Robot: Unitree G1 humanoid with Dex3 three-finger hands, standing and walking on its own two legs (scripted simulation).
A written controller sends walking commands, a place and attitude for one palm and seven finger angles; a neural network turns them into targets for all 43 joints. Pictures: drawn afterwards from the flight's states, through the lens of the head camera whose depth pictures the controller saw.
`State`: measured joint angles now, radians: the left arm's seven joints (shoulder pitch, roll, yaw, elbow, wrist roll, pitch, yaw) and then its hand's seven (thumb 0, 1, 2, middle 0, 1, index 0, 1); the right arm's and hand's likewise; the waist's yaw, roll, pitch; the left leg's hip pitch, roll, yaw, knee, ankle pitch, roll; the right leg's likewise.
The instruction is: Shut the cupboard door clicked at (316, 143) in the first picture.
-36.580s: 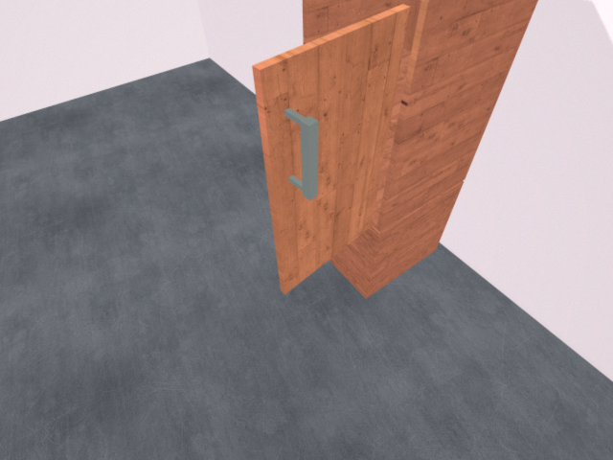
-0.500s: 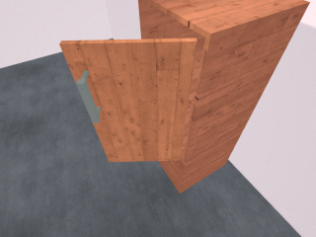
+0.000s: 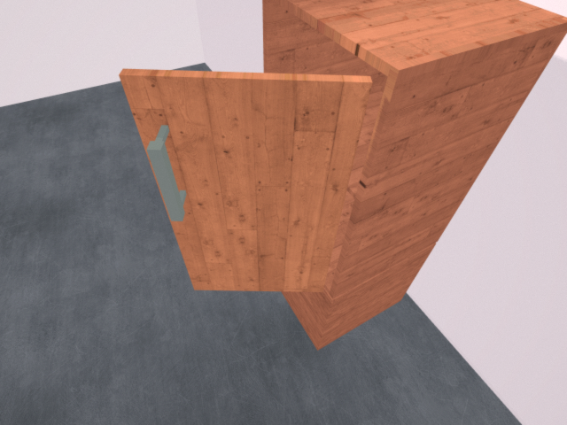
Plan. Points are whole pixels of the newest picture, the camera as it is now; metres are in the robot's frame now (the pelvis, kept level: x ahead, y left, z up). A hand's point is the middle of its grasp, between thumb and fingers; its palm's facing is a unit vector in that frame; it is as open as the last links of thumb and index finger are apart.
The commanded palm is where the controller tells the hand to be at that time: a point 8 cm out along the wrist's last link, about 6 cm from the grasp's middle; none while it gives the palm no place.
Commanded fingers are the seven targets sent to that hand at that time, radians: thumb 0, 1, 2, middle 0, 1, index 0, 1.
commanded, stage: look again from close up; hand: left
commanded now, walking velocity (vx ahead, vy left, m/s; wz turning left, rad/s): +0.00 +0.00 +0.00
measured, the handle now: (171, 175) +0.45 +0.22 +0.09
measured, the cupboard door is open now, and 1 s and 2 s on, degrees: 60 60 60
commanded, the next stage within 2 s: raise the hand and make a fist in 0.26 s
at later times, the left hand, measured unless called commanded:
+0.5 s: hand (126, 411) +0.15 +0.23 -0.06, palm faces +0.27 -0.94 -0.19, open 7.3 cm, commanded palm +0.10 +0.27 -0.06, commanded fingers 0.00 0.90 0.90 -0.33 -0.44 -0.33 -0.44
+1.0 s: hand (124, 414) +0.14 +0.21 -0.01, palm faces +0.04 -1.00 -0.03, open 5.1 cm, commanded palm +0.11 +0.26 +0.00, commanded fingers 0.00 0.90 0.90 -0.79 -0.94 -0.79 -0.94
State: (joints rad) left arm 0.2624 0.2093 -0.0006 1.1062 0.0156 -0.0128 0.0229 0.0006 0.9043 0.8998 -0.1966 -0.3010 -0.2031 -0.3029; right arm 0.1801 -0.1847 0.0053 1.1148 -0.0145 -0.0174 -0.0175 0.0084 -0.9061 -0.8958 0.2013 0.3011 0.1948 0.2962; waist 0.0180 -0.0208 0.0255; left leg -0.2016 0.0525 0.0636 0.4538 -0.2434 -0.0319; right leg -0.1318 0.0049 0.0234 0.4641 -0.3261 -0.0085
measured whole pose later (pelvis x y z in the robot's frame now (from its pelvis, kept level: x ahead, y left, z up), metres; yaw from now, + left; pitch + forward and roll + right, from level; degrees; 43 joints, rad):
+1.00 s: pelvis -0.07 +0.00 -0.08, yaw +4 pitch +10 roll -3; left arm 0.34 0.25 0.17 -0.05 -0.30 -0.31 -0.31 0.01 0.90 0.90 -0.61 -0.75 -0.62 -0.75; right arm 0.23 -0.21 0.04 0.55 0.04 -0.28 -0.08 0.02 -0.90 -0.90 0.20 0.30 0.20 0.30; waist 0.04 0.04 -0.10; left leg -0.87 0.05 -0.06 1.11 -0.42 -0.02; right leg -0.74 0.00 -0.10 1.09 -0.53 -0.02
